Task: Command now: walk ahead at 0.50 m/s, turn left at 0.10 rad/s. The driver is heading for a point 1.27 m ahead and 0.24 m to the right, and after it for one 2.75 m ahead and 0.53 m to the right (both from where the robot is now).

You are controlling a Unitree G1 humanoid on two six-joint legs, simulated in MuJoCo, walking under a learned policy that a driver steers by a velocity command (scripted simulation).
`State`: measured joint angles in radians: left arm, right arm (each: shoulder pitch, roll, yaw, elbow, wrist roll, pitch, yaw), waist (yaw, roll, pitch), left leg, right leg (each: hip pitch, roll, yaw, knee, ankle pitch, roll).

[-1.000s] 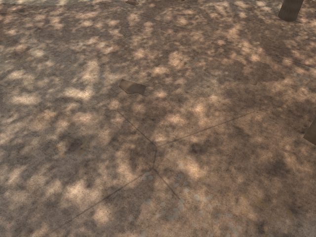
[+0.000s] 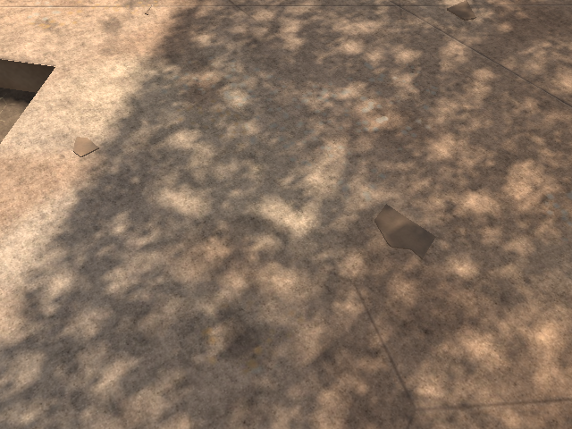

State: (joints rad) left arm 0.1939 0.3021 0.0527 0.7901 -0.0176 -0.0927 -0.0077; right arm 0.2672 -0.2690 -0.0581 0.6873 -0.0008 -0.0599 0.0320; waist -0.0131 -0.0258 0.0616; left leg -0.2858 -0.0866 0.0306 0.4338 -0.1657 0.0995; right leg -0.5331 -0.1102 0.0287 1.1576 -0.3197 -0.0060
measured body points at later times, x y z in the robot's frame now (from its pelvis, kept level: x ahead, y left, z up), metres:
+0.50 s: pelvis +0.29 -0.09 -0.01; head +0.33 -0.10 +0.44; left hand +0.48 +0.16 -0.11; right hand +0.34 -0.38 -0.12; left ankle +0.19 +0.08 -0.64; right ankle +0.34 -0.17 -0.74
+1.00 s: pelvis +0.59 -0.10 +0.00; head +0.61 -0.10 +0.44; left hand +0.75 +0.14 -0.13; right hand +0.64 -0.40 -0.09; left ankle +0.67 -0.03 -0.74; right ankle +0.44 -0.19 -0.65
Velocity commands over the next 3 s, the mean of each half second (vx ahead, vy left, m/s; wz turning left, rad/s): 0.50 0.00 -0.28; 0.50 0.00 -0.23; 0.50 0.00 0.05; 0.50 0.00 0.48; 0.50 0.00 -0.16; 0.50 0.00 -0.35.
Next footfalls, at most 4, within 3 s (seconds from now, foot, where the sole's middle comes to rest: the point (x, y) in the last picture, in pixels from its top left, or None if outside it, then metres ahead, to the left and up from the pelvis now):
0.38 right None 0.38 -0.17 -0.78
0.88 left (305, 323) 0.71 -0.04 -0.78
1.40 right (420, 260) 0.90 -0.37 -0.78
1.92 left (337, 173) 1.22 -0.16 -0.78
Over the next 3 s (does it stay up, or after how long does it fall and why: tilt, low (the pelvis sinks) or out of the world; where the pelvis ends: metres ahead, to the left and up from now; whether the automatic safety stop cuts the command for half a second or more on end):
stays up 1.69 -0.30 -0.02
